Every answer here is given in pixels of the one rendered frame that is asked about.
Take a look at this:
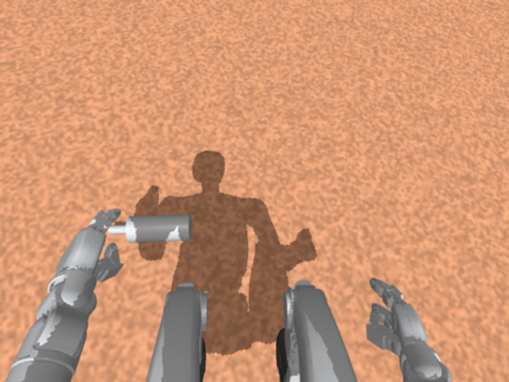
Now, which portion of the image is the right robot hand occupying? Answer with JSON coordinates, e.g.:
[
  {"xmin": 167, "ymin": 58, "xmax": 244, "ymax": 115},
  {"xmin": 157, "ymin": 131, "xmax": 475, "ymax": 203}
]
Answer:
[{"xmin": 366, "ymin": 278, "xmax": 429, "ymax": 356}]

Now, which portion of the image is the left robot hand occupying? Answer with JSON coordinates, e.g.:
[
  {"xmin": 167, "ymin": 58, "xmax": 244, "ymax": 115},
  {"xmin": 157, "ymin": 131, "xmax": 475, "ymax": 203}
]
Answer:
[{"xmin": 56, "ymin": 209, "xmax": 123, "ymax": 283}]

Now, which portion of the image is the left robot arm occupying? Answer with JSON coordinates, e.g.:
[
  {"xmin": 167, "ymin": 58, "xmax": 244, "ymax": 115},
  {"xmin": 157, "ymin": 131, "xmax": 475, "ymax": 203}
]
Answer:
[{"xmin": 5, "ymin": 270, "xmax": 97, "ymax": 382}]

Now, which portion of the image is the right robot arm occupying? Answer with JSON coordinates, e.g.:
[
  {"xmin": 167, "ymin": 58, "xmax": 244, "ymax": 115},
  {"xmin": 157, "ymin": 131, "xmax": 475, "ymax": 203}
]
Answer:
[{"xmin": 399, "ymin": 344, "xmax": 452, "ymax": 382}]

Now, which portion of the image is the bottle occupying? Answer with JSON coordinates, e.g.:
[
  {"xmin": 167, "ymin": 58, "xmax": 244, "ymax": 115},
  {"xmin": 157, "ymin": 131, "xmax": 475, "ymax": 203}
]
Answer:
[{"xmin": 108, "ymin": 215, "xmax": 192, "ymax": 243}]

